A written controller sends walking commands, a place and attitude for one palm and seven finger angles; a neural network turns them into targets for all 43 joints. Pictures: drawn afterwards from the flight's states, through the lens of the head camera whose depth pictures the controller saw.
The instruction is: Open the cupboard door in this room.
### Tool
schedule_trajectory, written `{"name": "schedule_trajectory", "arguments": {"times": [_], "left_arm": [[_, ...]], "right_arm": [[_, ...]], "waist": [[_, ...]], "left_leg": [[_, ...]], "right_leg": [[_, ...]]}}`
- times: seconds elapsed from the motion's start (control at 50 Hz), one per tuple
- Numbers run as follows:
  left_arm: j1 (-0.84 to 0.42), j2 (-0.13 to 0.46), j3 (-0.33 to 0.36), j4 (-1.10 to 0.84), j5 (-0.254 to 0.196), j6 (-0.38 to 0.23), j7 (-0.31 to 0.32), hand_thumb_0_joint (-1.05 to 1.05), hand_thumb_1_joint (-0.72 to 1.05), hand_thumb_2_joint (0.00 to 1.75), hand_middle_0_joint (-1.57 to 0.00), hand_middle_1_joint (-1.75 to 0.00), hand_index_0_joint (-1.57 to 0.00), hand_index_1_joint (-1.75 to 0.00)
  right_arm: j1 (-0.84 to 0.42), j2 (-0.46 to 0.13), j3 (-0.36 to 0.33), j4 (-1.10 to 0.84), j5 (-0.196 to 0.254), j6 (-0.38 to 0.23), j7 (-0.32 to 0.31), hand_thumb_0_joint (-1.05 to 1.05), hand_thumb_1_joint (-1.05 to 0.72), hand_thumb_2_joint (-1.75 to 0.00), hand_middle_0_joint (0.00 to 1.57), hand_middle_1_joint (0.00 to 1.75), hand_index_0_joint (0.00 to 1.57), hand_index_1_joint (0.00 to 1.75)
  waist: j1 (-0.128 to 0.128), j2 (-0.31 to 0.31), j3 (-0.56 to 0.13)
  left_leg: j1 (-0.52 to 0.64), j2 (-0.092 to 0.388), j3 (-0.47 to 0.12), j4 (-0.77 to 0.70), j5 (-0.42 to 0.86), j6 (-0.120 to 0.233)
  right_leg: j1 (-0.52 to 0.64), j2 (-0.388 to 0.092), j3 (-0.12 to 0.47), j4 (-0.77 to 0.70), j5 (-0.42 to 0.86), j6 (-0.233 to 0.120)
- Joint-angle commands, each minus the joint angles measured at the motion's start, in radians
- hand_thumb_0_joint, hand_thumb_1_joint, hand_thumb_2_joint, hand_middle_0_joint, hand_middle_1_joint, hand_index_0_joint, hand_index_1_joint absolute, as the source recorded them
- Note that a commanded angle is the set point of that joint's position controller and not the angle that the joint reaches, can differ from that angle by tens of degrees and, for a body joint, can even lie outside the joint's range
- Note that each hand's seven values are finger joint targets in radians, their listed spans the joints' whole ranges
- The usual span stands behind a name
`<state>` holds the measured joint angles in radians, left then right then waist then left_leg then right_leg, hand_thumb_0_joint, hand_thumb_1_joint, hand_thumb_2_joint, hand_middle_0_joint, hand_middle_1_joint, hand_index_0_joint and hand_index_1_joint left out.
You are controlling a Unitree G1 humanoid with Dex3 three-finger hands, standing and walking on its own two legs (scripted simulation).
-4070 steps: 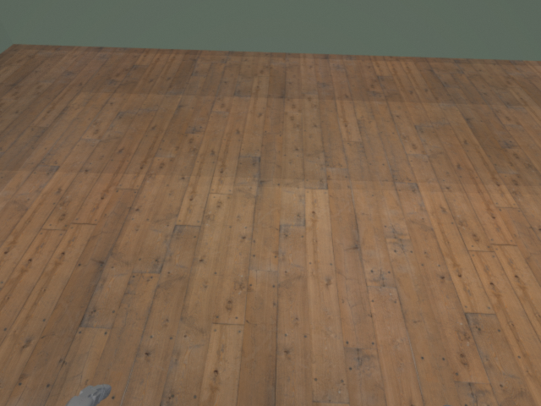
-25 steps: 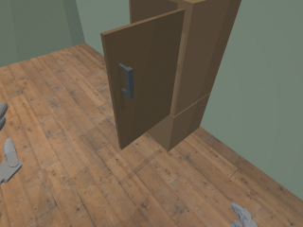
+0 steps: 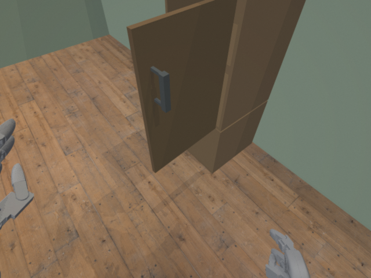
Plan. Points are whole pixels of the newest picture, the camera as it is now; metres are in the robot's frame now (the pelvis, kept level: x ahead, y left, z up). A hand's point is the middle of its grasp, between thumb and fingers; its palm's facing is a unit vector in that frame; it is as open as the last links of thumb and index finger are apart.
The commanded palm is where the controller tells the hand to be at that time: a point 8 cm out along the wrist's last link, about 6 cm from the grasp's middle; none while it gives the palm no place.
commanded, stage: let the arm hang, fingers relaxed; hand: left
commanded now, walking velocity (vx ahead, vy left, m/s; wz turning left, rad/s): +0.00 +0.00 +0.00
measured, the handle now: (160, 89) +0.57 +0.10 +0.09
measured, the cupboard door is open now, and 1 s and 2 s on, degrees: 93 93 93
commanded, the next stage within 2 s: look to check the result in 1.20 s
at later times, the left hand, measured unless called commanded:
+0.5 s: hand out of the picture -0.02 +0.18 -0.18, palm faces +0.05 -0.98 -0.18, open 7.1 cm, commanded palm none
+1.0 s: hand out of the picture +0.00 +0.20 -0.16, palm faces +0.06 -0.97 -0.25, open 7.4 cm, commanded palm none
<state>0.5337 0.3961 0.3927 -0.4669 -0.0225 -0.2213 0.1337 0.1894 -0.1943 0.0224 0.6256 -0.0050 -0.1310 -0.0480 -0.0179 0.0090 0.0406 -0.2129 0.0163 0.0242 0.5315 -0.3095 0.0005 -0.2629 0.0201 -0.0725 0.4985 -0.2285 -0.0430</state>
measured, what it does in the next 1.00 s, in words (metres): stands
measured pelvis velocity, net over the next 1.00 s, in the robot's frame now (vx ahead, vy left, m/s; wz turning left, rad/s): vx -0.03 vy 0.00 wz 0.04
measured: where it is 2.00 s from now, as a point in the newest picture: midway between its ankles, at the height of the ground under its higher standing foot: outside the picture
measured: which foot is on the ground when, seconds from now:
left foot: down 0.00-1.00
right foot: down 0.00-1.00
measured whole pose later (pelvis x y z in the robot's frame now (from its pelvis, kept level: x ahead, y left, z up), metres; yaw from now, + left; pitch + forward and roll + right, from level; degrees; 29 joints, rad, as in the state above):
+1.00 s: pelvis -0.03 +0.00 +0.01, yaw +2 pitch -1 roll +0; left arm 0.20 0.20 0.03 1.11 0.02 0.01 0.02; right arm 0.30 -0.18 -0.01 1.11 -0.03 0.01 -0.02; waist -0.01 0.02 0.03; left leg -0.21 -0.02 0.00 0.44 -0.21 0.02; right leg -0.26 0.00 -0.06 0.43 -0.15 -0.04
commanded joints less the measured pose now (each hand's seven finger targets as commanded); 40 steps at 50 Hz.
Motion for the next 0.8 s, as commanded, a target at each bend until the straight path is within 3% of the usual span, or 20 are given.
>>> {"name": "schedule_trajectory", "arguments": {"times": [0.0,0.06,0.08,0.1,0.12,0.16,0.2,0.22,0.24,0.26,0.28,0.32,0.36,0.4,0.44,0.46,0.5,0.56,0.64,0.78], "left_arm": [[0.069,0.183,0.171,-0.17,-0.022,-0.05,0.029,0.0,0.9,0.9,-0.2,-0.3,-0.2,-0.3],[0.046,0.181,0.164,-0.17,-0.021,-0.051,0.026,0.0,0.9,0.9,-0.2,-0.3,-0.2,-0.3],[-0.108,0.002,-0.318,0.582,0.043,0.075,-0.103,0.0,0.9,0.9,-0.2,-0.3,-0.2,-0.3],[-0.119,0.002,-0.257,0.608,0.062,0.173,-0.128,0.0,0.9,0.9,-0.2,-0.3,-0.2,-0.3],[-0.103,-0.024,-0.254,0.605,0.061,0.205,-0.132,0.0,0.9,0.9,-0.2,-0.3,-0.2,-0.3],[-0.166,-0.029,-0.268,0.685,0.059,0.211,-0.131,0.0,0.9,0.9,-0.2,-0.3,-0.2,-0.3],[-0.176,-0.003,-0.278,0.804,0.064,0.2,-0.13,0.0,0.9,0.9,-0.2,-0.3,-0.2,-0.3],[-0.194,0.025,-0.279,0.866,0.07,0.196,-0.129,0.0,0.9,0.9,-0.2,-0.3,-0.2,-0.3],[-0.236,0.054,-0.285,0.925,0.069,0.197,-0.13,0.0,0.9,0.9,-0.2,-0.3,-0.2,-0.3],[-0.289,0.066,-0.295,0.979,0.063,0.203,-0.129,0.0,0.9,0.9,-0.2,-0.3,-0.2,-0.3],[-0.328,0.062,-0.303,1.026,0.06,0.211,-0.125,0.0,0.9,0.9,-0.2,-0.3,-0.2,-0.3],[-0.352,0.027,-0.329,1.116,0.053,0.22,-0.121,0.0,0.9,0.9,-0.2,-0.3,-0.2,-0.3],[-0.335,-0.011,-0.349,1.203,0.042,0.222,-0.119,0.0,0.9,0.9,-0.2,-0.3,-0.2,-0.3],[-0.29,-0.032,-0.354,1.288,0.037,0.222,-0.116,0.0,0.9,0.9,-0.2,-0.3,-0.2,-0.3],[-0.254,-0.052,-0.345,1.356,0.036,0.219,-0.113,0.0,0.9,0.9,-0.2,-0.3,-0.2,-0.3],[-0.249,-0.049,-0.348,1.385,0.035,0.217,-0.113,0.0,0.9,0.9,-0.2,-0.3,-0.2,-0.3],[-0.259,-0.047,-0.349,1.422,0.034,0.214,-0.113,0.0,0.9,0.9,-0.2,-0.3,-0.2,-0.3],[-0.269,-0.05,-0.347,1.47,0.033,0.212,-0.112,0.0,0.9,0.9,-0.2,-0.3,-0.2,-0.3],[-0.268,-0.058,-0.343,1.512,0.035,0.216,-0.109,0.0,0.9,0.9,-0.2,-0.3,-0.2,-0.3],[-0.265,-0.058,-0.333,1.536,0.038,0.219,-0.105,0.0,0.9,0.9,-0.2,-0.3,-0.2,-0.3]], "right_arm": [[-0.057,-0.11,-0.058,-0.161,0.007,-0.023,-0.021,0.0,-0.9,-0.9,0.2,0.3,0.2,0.3],[-0.078,-0.125,-0.061,-0.169,0.007,-0.017,-0.028,0.0,-0.9,-0.9,0.2,0.3,0.2,0.3],[-0.106,-0.24,-0.106,0.081,0.023,-0.089,0.057,0.0,-0.9,-0.9,0.2,0.3,0.2,0.3],[-0.037,-0.288,-0.122,0.088,0.008,-0.002,0.063,0.0,-0.9,-0.9,0.2,0.3,0.2,0.3],[-0.033,-0.262,-0.114,0.062,0.006,0.03,0.058,0.0,-0.9,-0.9,0.2,0.3,0.2,0.3],[-0.045,-0.23,-0.09,0.057,-0.013,0.053,0.054,0.0,-0.9,-0.9,0.2,0.3,0.2,0.3],[-0.057,-0.229,-0.079,0.068,-0.021,0.065,0.049,0.0,-0.9,-0.9,0.2,0.3,0.2,0.3],[-0.049,-0.218,-0.079,0.079,-0.017,0.072,0.047,0.0,-0.9,-0.9,0.2,0.3,0.2,0.3],[-0.029,-0.208,-0.08,0.096,-0.009,0.086,0.048,0.0,-0.9,-0.9,0.2,0.3,0.2,0.3],[-0.004,-0.205,-0.078,0.122,-0.013,0.105,0.045,0.0,-0.9,-0.9,0.2,0.3,0.2,0.3],[0.004,-0.203,-0.078,0.146,-0.019,0.12,0.044,0.0,-0.9,-0.9,0.2,0.3,0.2,0.3],[0.026,-0.161,-0.061,0.201,-0.022,0.134,0.044,0.0,-0.9,-0.9,0.2,0.3,0.2,0.3],[0.029,-0.135,-0.043,0.241,-0.023,0.136,0.043,0.0,-0.9,-0.9,0.2,0.3,0.2,0.3],[0.021,-0.128,-0.038,0.27,-0.021,0.136,0.04,0.0,-0.9,-0.9,0.2,0.3,0.2,0.3],[0.04,-0.114,-0.041,0.299,-0.024,0.139,0.033,0.0,-0.9,-0.9,0.2,0.3,0.2,0.3],[0.058,-0.108,-0.041,0.318,-0.022,0.14,0.032,0.0,-0.9,-0.9,0.2,0.3,0.2,0.3],[0.098,-0.109,-0.046,0.344,-0.019,0.143,0.03,0.0,-0.9,-0.9,0.2,0.3,0.2,0.3],[0.148,-0.106,-0.053,0.385,-0.018,0.144,0.027,0.0,-0.9,-0.9,0.2,0.3,0.2,0.3],[0.183,-0.099,-0.056,0.42,-0.021,0.147,0.023,0.0,-0.9,-0.9,0.2,0.3,0.2,0.3],[0.186,-0.098,-0.063,0.441,-0.023,0.142,0.022,0.0,-0.9,-0.9,0.2,0.3,0.2,0.3]], "waist": [[0.005,-0.012,-0.181],[0.013,0.036,-0.123],[-0.056,0.087,-0.008],[-0.017,0.105,-0.046],[-0.011,0.129,-0.048],[0.003,0.06,-0.076],[0.032,-0.104,-0.143],[0.033,-0.22,-0.172],[0.011,-0.278,-0.159],[-0.007,-0.302,-0.127],[-0.013,-0.271,-0.093],[-0.023,-0.082,-0.057],[-0.011,0.083,-0.034],[0.015,0.147,-0.032],[0.025,0.183,-0.048],[0.025,0.177,-0.056],[0.016,0.09,-0.042],[0.008,0.012,-0.015],[0.007,-0.036,0.05],[0.016,-0.015,0.065]], "left_leg": [[0.001,0.029,-0.029,-0.099,0.232,0.005],[-0.018,0.072,-0.07,-0.172,0.26,0.02],[-0.063,0.101,-0.111,-0.042,0.378,0.031],[-0.128,0.141,-0.139,-0.106,0.408,0.049],[-0.15,0.166,-0.156,-0.126,0.382,0.069],[-0.206,0.191,-0.242,-0.148,0.309,0.126],[-0.176,0.144,-0.198,-0.079,0.335,0.106],[-0.153,0.07,-0.133,-0.007,0.268,0.069],[-0.103,0.002,-0.084,0.043,0.115,0.046],[-0.064,-0.024,-0.059,0.064,-0.003,0.037],[-0.033,-0.026,-0.043,0.084,-0.028,0.037],[0.018,-0.008,-0.049,0.036,0.039,0.037],[-0.015,0.034,-0.112,-0.077,0.088,0.042],[-0.099,0.059,-0.138,-0.142,0.056,0.042],[-0.117,0.053,-0.129,-0.155,0.009,0.036],[-0.113,0.048,-0.123,-0.157,-0.002,0.036],[-0.09,0.05,-0.119,-0.154,-0.01,0.035],[-0.072,0.048,-0.113,-0.161,-0.025,0.039],[-0.09,0.05,-0.116,-0.18,-0.061,0.046],[-0.114,0.056,-0.126,-0.208,-0.095,0.053]], "right_leg": [[0.169,-0.149,0.166,-0.096,0.355,0.001],[0.137,-0.084,0.121,-0.087,0.23,0.033],[-0.076,-0.106,0.035,0.065,0.195,0.018],[-0.052,-0.102,0.067,0.08,0.093,0.012],[-0.052,-0.077,0.057,0.134,0.005,0.017],[-0.04,-0.06,0.08,0.199,-0.134,0.017],[0.07,-0.081,0.108,0.083,0.038,0.006],[0.105,-0.134,0.166,0.003,0.172,-0.012],[0.051,-0.212,0.247,-0.081,0.16,-0.05],[-0.016,-0.248,0.274,-0.141,0.055,-0.085],[-0.067,-0.241,0.268,-0.172,-0.023,-0.095],[-0.116,-0.213,0.254,-0.182,-0.113,-0.081],[-0.085,-0.146,0.2,-0.146,-0.152,-0.04],[0.024,-0.119,0.173,-0.136,-0.105,-0.018],[0.078,-0.121,0.166,-0.15,-0.093,-0.023],[0.089,-0.123,0.174,-0.163,-0.098,-0.025],[0.073,-0.129,0.17,-0.195,-0.129,-0.029],[0.037,-0.13,0.168,-0.221,-0.18,-0.031],[-0.009,-0.125,0.163,-0.234,-0.238,-0.028],[-0.011,-0.113,0.158,-0.211,-0.241,-0.023]]}}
